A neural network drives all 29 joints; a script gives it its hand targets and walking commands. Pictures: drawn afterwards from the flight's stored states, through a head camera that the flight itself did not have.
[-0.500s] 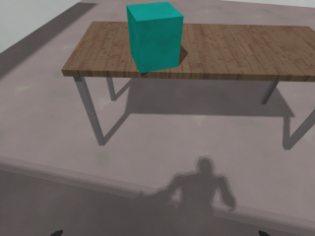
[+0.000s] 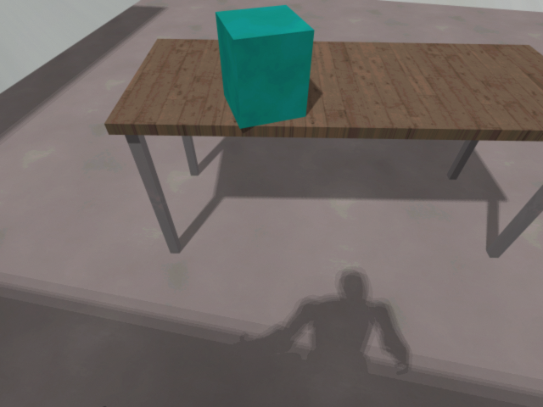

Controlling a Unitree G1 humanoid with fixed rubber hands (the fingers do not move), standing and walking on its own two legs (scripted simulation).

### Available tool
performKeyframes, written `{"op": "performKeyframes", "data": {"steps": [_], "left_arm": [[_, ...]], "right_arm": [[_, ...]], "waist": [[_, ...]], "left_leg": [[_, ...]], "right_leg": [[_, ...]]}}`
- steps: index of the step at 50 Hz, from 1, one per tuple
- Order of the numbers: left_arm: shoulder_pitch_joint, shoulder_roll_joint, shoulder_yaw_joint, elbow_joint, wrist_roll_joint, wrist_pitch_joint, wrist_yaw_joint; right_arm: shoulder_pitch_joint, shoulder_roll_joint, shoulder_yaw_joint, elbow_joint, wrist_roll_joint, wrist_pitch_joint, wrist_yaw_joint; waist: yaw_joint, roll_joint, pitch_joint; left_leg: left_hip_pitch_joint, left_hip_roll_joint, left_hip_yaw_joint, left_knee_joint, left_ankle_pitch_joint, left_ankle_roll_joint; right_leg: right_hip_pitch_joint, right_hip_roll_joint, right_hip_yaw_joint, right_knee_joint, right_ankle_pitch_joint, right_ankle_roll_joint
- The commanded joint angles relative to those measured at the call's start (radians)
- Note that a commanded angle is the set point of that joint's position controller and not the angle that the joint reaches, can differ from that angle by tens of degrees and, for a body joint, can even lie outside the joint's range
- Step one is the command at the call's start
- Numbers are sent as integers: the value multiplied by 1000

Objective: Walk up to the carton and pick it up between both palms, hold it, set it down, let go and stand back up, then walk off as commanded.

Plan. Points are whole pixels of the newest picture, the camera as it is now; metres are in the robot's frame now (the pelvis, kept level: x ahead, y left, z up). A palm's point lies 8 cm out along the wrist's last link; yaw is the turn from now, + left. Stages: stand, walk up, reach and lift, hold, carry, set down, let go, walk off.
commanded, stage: stand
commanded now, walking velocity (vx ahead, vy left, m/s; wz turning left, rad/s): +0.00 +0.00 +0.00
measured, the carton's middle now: (262, 67) +0.96 +0.07 +0.05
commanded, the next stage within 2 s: none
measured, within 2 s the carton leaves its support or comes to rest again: neither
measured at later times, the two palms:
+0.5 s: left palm out of the picture +0.10 +0.30 -0.11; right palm out of the picture +0.11 -0.28 -0.12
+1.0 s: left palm out of the picture +0.11 +0.30 -0.12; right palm out of the picture +0.12 -0.28 -0.12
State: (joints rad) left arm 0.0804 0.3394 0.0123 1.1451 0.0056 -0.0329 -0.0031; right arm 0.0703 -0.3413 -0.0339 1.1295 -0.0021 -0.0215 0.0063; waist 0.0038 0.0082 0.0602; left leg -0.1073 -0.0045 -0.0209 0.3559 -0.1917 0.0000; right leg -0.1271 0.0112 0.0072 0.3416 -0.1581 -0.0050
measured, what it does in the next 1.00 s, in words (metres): stands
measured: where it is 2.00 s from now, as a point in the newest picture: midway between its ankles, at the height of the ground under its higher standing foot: outside the picture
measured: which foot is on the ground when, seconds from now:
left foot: down 0.00-1.00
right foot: down 0.00-1.00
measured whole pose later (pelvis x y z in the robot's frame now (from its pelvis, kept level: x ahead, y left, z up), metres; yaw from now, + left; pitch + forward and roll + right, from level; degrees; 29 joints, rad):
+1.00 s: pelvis +0.04 +0.01 +0.00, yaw +0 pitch -3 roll +0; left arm 0.08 0.33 0.01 1.14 0.01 -0.01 0.01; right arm 0.07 -0.34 -0.02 1.13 -0.01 -0.01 -0.01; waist 0.00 0.01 0.06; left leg -0.05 -0.02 -0.01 0.33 -0.23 0.02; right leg -0.08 0.00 0.02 0.34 -0.21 0.01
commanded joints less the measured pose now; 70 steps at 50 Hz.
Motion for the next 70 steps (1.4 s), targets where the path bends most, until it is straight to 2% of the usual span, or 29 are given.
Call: {"op": "performKeyframes", "data": {"steps": [1, 3, 6, 9, 13, 15, 17, 19, 21, 24, 27, 28, 31, 34, 38, 39, 44, 45, 46, 47, 50, 52, 56, 59, 63, 64, 65, 68, 70], "left_arm": [[-79, 227, 40, -71, 2, -16, 12], [-77, 223, 43, -67, -6, -20, 12], [-61, 222, 44, -61, 1, -8, 9], [-53, 194, 31, -60, -2, -12, 10], [-45, 173, 27, -65, -11, -12, 14], [-81, 230, 36, -67, 6, -17, 16], [-41, 203, 34, -68, -7, -14, 13], [-79, 229, 39, -66, 2, -15, 17], [-56, 199, 26, -61, -7, -12, 15], [-60, 173, 18, -54, -3, -10, 15], [-68, 191, 29, -56, -1, -12, 18], [-69, 200, 32, -61, 3, -6, 17], [-75, 215, 32, -63, -3, -9, 22], [-45, 211, 40, -50, -10, -3, 12], [-47, 210, 34, -64, -4, 6, 19], [-27, 181, 20, -52, -5, 0, 17], [-76, 170, 21, -76, 1, 1, 11], [-58, 184, 22, -68, -3, 2, 17], [-76, 218, 41, -79, -1, -5, 20], [-61, 196, 31, -81, -2, 6, 21], [-21, 172, 26, -65, -12, 4, 17], [-37, 197, 36, -64, 1, 8, 17], [-59, 215, 31, -72, -3, 3, 26], [-39, 204, 32, -89, -1, 5, 24], [-54, 215, 35, -76, 1, -8, 26], [-28, 200, 37, -79, -3, -4, 30], [-21, 212, 38, -72, 1, -4, 23], [-32, 200, 28, -77, -1, -3, 24], [-29, 225, 41, -90, 8, -7, 20]], "right_arm": [[-78, -185, -25, -74, -9, -15, -4], [-64, -171, -15, -68, 5, -17, -7], [-78, -214, -30, -69, -2, -17, -10], [-38, -174, -20, -61, -5, -13, -17], [-79, -213, -26, -62, 10, -9, -20], [-65, -191, -22, -67, 1, -8, -16], [-57, -211, -23, -47, 7, -9, -13], [-65, -188, -26, -67, 3, -8, -16], [-50, -191, -27, -46, 5, -7, -18], [-47, -204, -27, -45, -3, -3, -22], [-54, -201, -28, -55, -1, -10, -14], [-74, -179, -17, -68, 5, -8, -18], [-84, -188, -22, -48, 0, -2, -19], [-70, -205, -27, -48, 5, -6, -23], [-51, -196, -8, -56, 0, 1, -27], [-26, -188, -22, -39, -3, -1, -20], [-63, -221, -22, -65, 4, -9, -32], [-63, -214, -30, -59, -7, -7, -28], [-53, -219, -26, -55, -3, -12, -25], [-49, -235, -24, -57, -3, -8, -24], [-61, -224, -28, -54, 1, -14, -26], [-56, -198, -22, -55, 2, -10, -26], [-60, -201, -19, -62, -4, -2, -24], [-57, -235, -35, -47, -1, -9, -27], [-34, -163, -21, -74, 7, -8, -27], [-31, -214, -25, -57, -1, -6, -28], [-35, -191, -29, -67, 2, -9, -30], [-43, -199, -23, -78, -1, 2, -25], [-59, -222, -40, -75, -3, -2, -22]], "waist": [[-12, 38, -61], [7, -26, -60], [2, 43, -78], [-12, -24, -79], [3, 19, -124], [-6, -52, -71], [12, 16, -134], [-8, -63, -93], [7, 11, -82], [6, -31, -60], [-6, 43, -73], [-5, -29, -56], [2, 21, -64], [19, 13, -125], [11, -33, 3], [3, 37, -91], [-12, -29, -125], [-4, 30, -130], [-13, -36, -119], [-7, 41, -112], [13, -53, -129], [16, 27, -131], [-10, -68, -55], [17, 28, -78], [-16, -33, -83], [7, 54, -74], [2, -55, -51], [6, -36, -36], [18, 58, -74]], "left_leg": [[-13, 107, -101, -86, 77, 28], [-35, 112, -115, -104, 99, 23], [-29, 116, -104, -88, 91, 11], [-14, 114, -119, -94, 82, 20], [-5, 122, -108, -81, 141, 22], [-2, 116, -121, -86, 152, 17], [18, 110, -107, -80, 203, 17], [29, 126, -115, -111, 193, 24], [13, 125, -101, -72, 182, 30], [11, 122, -105, -90, 228, 33], [26, 121, -93, -84, 235, 26], [15, 115, -109, -92, 213, 18], [17, 124, -99, -102, 201, 26], [40, 123, -97, -82, 294, 24], [-18, 118, -112, -99, 165, 24], [35, 121, -111, -102, 140, 23], [109, 129, -85, -70, 334, 16], [97, 128, -97, -57, 364, 22], [69, 139, -107, -56, 388, 22], [49, 119, -91, -63, 357, 17], [65, 133, -106, -63, 406, 17], [93, 115, -86, -60, 407, 10], [74, 114, -109, -99, 306, 11], [70, 117, -97, -63, 373, 8], [96, 126, -96, -88, 366, 25], [60, 127, -100, -72, 389, 32], [70, 130, -97, -75, 388, 19], [37, 122, -96, -72, 354, 31], [63, 121, -87, -70, 308, 21]], "right_leg": [[6, -136, 137, -92, 29, -20], [4, -121, 111, -82, 2, -18], [31, -133, 116, -73, 91, -17], [4, -121, 119, -66, 48, -23], [58, -129, 119, -86, 141, -10], [22, -135, 115, -66, 133, -13], [61, -142, 125, -60, 182, -10], [34, -137, 110, -50, 174, -23], [38, -146, 129, -76, 168, -17], [53, -136, 108, -71, 158, -19], [44, -147, 110, -77, 177, -18], [27, -131, 100, -59, 186, -14], [42, -137, 119, -64, 173, -15], [94, -144, 119, -46, 221, -15], [-2, -122, 115, -59, 112, -22], [64, -137, 110, -53, 108, -25], [36, -139, 109, -40, 273, -11], [44, -140, 95, -30, 280, -25], [71, -129, 83, -23, 280, -24], [99, -139, 97, -32, 304, -21], [110, -139, 82, -19, 286, -11], [90, -138, 100, -39, 339, -18], [12, -134, 93, -51, 255, -7], [70, -131, 96, -39, 275, -16], [61, -142, 95, -32, 332, -18], [90, -149, 118, -44, 315, -7], [50, -148, 101, -26, 312, -15], [57, -146, 99, -50, 280, -23], [67, -145, 103, -59, 270, -23]]}}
